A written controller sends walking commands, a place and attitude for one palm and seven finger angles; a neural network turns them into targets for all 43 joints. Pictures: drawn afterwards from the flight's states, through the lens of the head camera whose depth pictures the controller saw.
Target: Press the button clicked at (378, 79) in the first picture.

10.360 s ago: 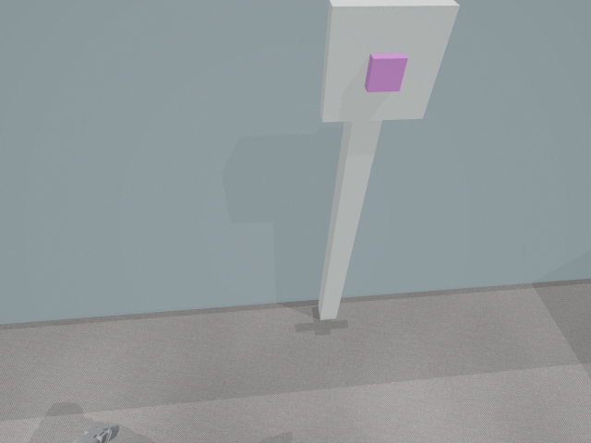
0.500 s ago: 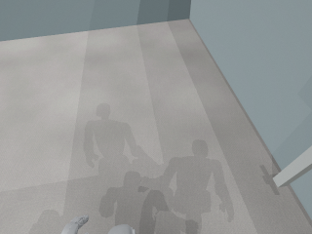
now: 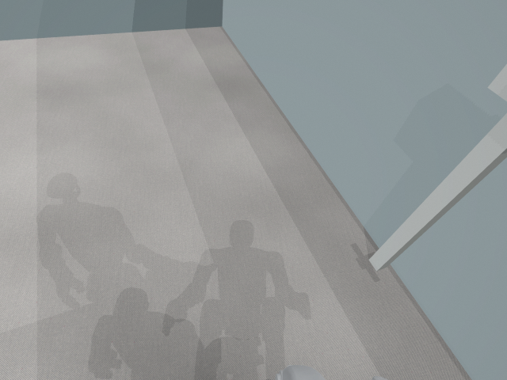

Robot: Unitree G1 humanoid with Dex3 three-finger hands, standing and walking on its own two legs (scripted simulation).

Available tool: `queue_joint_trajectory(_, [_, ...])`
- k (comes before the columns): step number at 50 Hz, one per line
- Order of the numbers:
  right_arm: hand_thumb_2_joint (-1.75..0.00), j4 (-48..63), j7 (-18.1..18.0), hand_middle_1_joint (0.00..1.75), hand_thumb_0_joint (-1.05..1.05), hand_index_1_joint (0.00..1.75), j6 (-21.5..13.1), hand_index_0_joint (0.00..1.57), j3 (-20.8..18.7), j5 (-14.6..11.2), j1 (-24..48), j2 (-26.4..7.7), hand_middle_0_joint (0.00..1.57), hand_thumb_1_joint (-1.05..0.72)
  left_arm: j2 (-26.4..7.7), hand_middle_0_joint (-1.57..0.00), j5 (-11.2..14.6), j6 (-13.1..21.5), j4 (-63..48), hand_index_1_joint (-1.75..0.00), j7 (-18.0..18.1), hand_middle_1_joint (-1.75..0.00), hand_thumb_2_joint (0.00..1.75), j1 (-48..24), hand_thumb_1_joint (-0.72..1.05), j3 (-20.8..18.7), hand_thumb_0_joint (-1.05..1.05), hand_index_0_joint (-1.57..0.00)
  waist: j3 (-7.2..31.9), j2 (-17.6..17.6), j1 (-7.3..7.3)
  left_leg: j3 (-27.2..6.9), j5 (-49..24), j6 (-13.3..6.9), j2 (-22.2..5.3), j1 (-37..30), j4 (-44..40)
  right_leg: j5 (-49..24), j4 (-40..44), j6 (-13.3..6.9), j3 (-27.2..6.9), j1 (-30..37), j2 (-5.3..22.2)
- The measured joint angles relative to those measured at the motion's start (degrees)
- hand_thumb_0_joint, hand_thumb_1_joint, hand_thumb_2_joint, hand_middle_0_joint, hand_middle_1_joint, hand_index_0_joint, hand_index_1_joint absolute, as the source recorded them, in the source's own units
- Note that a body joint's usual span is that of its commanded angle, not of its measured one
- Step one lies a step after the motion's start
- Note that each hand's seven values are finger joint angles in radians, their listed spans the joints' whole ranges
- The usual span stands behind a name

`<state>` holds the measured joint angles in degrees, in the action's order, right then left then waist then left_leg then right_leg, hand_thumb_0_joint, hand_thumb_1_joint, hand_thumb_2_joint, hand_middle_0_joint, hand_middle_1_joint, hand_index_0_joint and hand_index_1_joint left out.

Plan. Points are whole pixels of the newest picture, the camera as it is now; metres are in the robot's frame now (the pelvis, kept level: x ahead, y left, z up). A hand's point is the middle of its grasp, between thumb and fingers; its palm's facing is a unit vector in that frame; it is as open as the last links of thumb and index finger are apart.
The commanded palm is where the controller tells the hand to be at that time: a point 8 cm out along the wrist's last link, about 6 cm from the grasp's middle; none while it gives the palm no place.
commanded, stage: turn to face it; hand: left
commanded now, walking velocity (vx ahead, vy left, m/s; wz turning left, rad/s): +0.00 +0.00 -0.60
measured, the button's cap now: out of the picture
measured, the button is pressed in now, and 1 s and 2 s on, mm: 0 0 0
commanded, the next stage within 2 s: take the last steps up to it in 1.68 s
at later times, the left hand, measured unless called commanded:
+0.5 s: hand (200, 372) +0.15 +0.09 -0.15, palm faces -0.30 -0.91 -0.29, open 7.4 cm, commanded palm none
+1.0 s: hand out of the picture +0.14 +0.14 -0.19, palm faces -0.48 -0.85 -0.20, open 7.4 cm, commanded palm none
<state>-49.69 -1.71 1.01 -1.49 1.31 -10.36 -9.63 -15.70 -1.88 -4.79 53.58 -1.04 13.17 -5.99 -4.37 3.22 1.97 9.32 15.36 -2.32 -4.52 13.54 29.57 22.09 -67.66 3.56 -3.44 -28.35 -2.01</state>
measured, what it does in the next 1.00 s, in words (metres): steps on the spot, turning right: right foot, then left foot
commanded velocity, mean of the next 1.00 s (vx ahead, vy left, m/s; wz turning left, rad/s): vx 0.00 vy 0.00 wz -0.60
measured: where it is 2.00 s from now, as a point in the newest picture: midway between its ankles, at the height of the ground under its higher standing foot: outside the picture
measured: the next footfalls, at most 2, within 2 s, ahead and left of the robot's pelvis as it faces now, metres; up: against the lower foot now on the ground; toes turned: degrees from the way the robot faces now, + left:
right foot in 0.38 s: -0.02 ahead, -0.15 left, +0.00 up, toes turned -21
left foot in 0.96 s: +0.09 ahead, +0.04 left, +0.00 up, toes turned -31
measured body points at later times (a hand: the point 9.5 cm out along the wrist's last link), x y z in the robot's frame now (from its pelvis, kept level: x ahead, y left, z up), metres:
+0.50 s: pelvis -0.03 -0.06 -0.01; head -0.01 -0.10 +0.44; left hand +0.17 +0.14 -0.13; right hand -0.10 -0.31 -0.17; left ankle +0.00 +0.09 -0.67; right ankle -0.06 -0.14 -0.74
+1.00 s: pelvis +0.00 -0.01 -0.01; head +0.05 +0.00 +0.44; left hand +0.16 +0.19 -0.18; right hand -0.03 -0.30 -0.12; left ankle +0.05 +0.06 -0.74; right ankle -0.07 -0.13 -0.72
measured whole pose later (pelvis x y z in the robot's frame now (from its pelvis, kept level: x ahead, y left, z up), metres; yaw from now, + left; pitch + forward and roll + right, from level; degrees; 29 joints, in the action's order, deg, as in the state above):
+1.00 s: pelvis +0.00 -0.01 -0.01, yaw -35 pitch +0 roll -1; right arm -49.3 -1.6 1.1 -2.1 0.5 -5.7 -11.1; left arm -14.7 -0.9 -3.7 54.7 0.5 14.4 -4.6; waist -4.6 3.8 3.1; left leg 3.6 17.0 -1.2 -1.1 16.3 33.1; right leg 23.1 -40.4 0.7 -9.7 -20.2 -6.6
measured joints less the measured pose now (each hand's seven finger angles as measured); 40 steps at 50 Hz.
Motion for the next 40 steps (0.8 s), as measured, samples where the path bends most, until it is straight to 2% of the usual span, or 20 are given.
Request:
queue_joint_trajectory(4, [-0.89,-0.68,-0.03,0.30,0.00,0.29,-0.44,0.20,-0.18,-0.14,-1.54,0.52,0.20,-0.91,0.00,-0.20,0.07,-0.27,0.16,-0.30,-0.13,-0.30,0.90,0.45,0.91,-0.33,0.00,-0.20,0.38,-0.86,-0.33,2.55,-0.88,-0.22,-1.10,-0.91,-1.99,-1.81,-1.95,1.26,0.82,0.44,2.62])
queue_joint_trajectory(10, [-0.89,-2.47,0.34,0.30,0.00,0.30,-0.48,0.20,-1.05,0.02,-3.73,0.61,0.20,-0.91,1.10,-0.20,0.22,-0.80,0.23,-0.30,-0.16,-0.30,0.90,-0.68,0.91,-0.05,0.00,-0.19,0.16,-2.13,-1.62,6.83,-0.60,0.28,-3.14,-1.24,-1.86,1.21,6.47,1.75,3.66,3.73,5.23])
queue_joint_trajectory(16, [-0.89,-4.46,0.96,0.30,0.00,0.29,0.00,0.20,-2.45,0.35,-5.24,-1.26,0.20,-0.91,2.89,-0.19,0.41,0.02,-0.97,-0.30,-0.16,-0.30,0.90,-4.09,0.91,0.97,0.00,-0.19,-0.66,-4.05,-3.69,11.09,1.05,2.11,-6.23,-0.19,2.08,3.52,20.69,0.12,7.53,8.51,5.06])
queue_joint_trajectory(18, [-0.89,-4.93,1.11,0.30,0.00,0.29,0.19,0.20,-2.91,0.28,-6.04,-2.23,0.20,-0.91,3.34,-0.20,0.49,0.85,-1.78,-0.30,-0.08,-0.30,0.90,-5.15,0.91,1.34,0.00,-0.19,-0.59,-4.79,-4.09,12.18,2.25,3.17,-7.54,0.70,4.94,-0.56,28.00,-0.93,8.58,11.43,4.41])
queue_joint_trajectory(19, [-0.89,-4.96,1.22,0.30,0.00,0.29,0.37,0.20,-3.08,0.10,-6.80,-2.67,0.20,-0.91,3.29,-0.20,0.44,1.57,-2.36,-0.30,-0.02,-0.30,0.90,-5.38,0.91,1.64,0.00,-0.19,-0.18,-4.88,-4.15,12.52,3.33,3.84,-8.21,1.67,7.39,-3.16,32.49,-2.16,8.76,13.28,4.22])
queue_joint_trajectory(20, [-0.89,-5.27,1.25,0.30,0.00,0.29,0.92,0.20,-3.27,0.00,-6.90,-3.39,0.20,-0.91,3.72,-0.20,0.31,2.40,-2.41,-0.30,0.29,-0.30,0.90,-5.95,0.91,1.87,0.00,-0.19,-0.25,-5.84,-4.17,10.60,7.21,4.85,-8.74,3.50,11.57,-2.74,32.25,-3.68,8.76,12.95,3.42])
queue_joint_trajectory(22, [-0.89,-5.67,1.03,0.30,0.00,0.29,2.64,0.20,-3.46,-0.10,-6.59,-4.48,0.20,-0.91,4.51,-0.20,0.58,3.19,-2.71,-0.30,0.87,-0.30,0.90,-6.43,0.91,2.57,0.00,-0.20,-0.34,-6.97,-4.39,3.39,13.06,5.76,-6.87,8.09,21.96,-1.71,31.13,-5.56,8.36,12.46,2.48])
queue_joint_trajectory(24, [-0.89,-5.84,0.95,0.30,0.01,0.29,3.58,0.20,-3.55,-0.03,-5.83,-4.87,0.20,-0.91,4.98,-0.20,0.76,3.44,-2.92,-0.30,1.37,-0.30,0.90,-6.04,0.91,2.77,0.00,-0.20,-0.08,-6.93,-4.10,-1.08,12.16,6.26,-4.88,11.51,29.58,-2.69,33.03,-6.20,7.13,13.11,1.85])
queue_joint_trajectory(26, [-0.89,-5.53,1.10,0.30,0.01,0.29,3.60,0.20,-3.54,0.14,-4.64,-4.88,0.20,-0.91,5.05,-0.20,0.97,3.59,-2.80,-0.30,1.58,-0.30,0.90,-5.38,0.90,2.95,0.00,-0.20,0.02,-6.49,-3.88,-3.70,8.37,6.99,-3.86,13.78,33.43,-4.70,35.96,-6.38,5.64,14.05,1.08])
queue_joint_trajectory(32, [-0.89,-3.86,0.99,0.30,0.00,0.29,2.68,0.20,-3.12,0.18,-1.72,-4.41,0.20,-0.91,4.94,-0.20,1.20,3.79,-1.69,-0.30,1.27,-0.30,0.90,-3.37,0.90,3.42,0.00,-0.20,0.41,-5.29,-3.38,-7.84,3.33,8.60,-2.71,15.91,33.25,-8.28,41.27,-7.36,2.30,15.48,-1.21])
queue_joint_trajectory(40, [-0.89,-2.88,0.41,0.30,0.00,0.29,2.51,0.20,-2.56,-0.20,2.13,-4.27,0.20,-0.91,4.89,-0.20,0.76,3.48,-0.41,-0.30,1.27,-0.30,0.90,-0.20,0.90,3.19,0.00,-0.20,0.37,-4.24,-0.85,-8.91,6.80,8.44,-0.31,12.82,25.08,-9.12,41.63,-7.02,-1.64,14.98,-3.70])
